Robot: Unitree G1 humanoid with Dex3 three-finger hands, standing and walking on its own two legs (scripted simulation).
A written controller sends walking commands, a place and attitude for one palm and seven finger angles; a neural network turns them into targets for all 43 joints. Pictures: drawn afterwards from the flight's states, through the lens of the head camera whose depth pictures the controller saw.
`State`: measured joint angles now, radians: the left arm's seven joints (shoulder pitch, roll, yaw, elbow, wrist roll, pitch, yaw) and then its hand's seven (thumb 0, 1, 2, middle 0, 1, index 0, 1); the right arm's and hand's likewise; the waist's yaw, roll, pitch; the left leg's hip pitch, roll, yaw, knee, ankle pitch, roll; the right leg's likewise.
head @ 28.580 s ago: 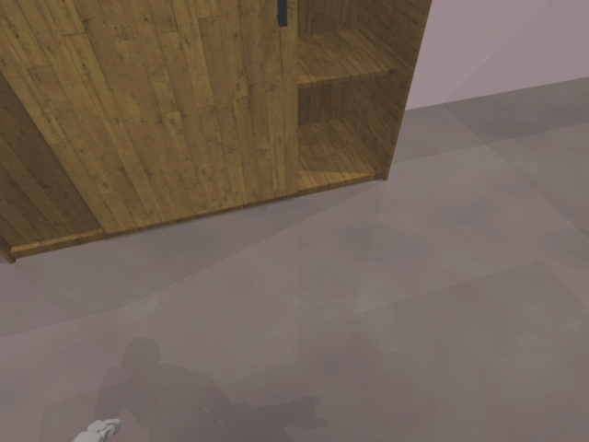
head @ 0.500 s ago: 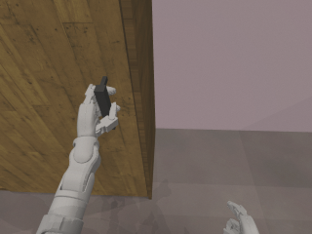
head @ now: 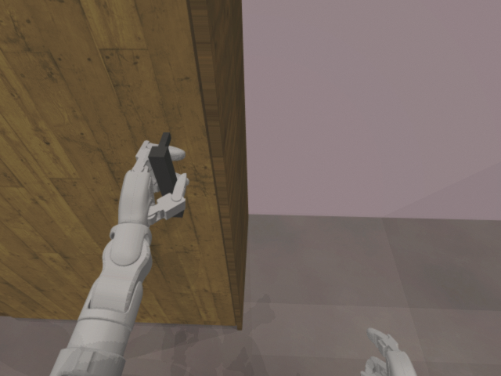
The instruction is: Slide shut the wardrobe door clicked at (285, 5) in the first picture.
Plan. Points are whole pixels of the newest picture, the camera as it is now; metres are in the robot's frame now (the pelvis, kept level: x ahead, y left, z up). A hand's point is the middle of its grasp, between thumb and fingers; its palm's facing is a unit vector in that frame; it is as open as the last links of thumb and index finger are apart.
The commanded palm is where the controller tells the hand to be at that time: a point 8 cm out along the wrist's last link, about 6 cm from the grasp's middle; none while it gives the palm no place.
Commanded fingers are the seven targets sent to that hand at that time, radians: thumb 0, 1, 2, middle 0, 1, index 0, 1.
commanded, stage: loosen the grip on the handle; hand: left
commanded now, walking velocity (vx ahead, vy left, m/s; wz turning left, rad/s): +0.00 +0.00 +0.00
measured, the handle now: (171, 176) +0.39 +0.18 +0.12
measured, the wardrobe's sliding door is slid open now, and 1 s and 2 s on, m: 0.00 0.00 0.00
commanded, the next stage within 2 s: slip the hand off the handle in 0.54 s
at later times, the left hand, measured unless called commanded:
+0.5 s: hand (175, 197) +0.34 +0.16 +0.12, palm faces +0.21 -0.97 -0.11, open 14.2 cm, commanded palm +0.29 +0.21 +0.13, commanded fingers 0.00 -0.55 0.20 -0.25 -1.15 -0.25 -1.15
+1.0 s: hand (151, 204) +0.32 +0.19 +0.12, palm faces +0.23 -0.97 -0.12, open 14.7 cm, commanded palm +0.29 +0.24 +0.12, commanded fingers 0.00 -0.55 0.20 -0.25 -1.15 -0.25 -1.15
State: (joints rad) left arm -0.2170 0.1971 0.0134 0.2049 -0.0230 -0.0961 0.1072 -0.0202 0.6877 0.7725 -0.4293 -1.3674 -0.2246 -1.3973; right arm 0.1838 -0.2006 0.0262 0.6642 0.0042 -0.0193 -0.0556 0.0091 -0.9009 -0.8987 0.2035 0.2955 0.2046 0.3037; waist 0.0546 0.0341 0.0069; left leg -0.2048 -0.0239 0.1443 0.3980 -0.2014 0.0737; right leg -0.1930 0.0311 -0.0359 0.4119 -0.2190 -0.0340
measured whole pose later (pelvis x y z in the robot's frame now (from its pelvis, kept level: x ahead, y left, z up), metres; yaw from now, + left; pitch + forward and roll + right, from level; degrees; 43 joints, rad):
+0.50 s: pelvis -0.02 -0.05 -0.01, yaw +2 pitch +1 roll +0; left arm -0.28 0.28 0.16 0.37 -0.14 -0.17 0.02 0.00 -0.50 0.22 -0.33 -1.25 -0.27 -1.23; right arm 0.26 -0.27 0.01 0.71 0.06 -0.15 -0.04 0.01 -0.90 -0.90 0.20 0.30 0.20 0.30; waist -0.01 0.02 -0.02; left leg -0.32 0.03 0.09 0.53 -0.23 0.02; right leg -0.29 0.08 -0.07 0.51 -0.25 -0.09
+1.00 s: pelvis +0.00 -0.03 -0.01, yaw +3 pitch +1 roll +0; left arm -0.17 0.27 0.18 0.24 -0.15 -0.12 -0.03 -0.01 -0.56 0.19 -0.26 -1.16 -0.25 -1.15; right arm 0.21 -0.24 0.03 0.66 0.06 -0.13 -0.05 0.01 -0.90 -0.90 0.20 0.30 0.20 0.30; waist 0.03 0.03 -0.05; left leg -0.31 0.00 0.08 0.56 -0.27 0.04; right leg -0.27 0.05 -0.07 0.55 -0.30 -0.07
